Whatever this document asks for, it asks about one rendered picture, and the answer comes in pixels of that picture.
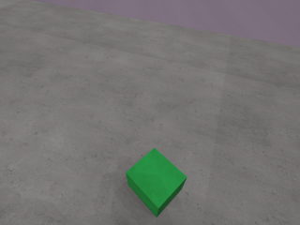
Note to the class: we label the carton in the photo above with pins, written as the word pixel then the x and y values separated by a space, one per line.
pixel 155 180

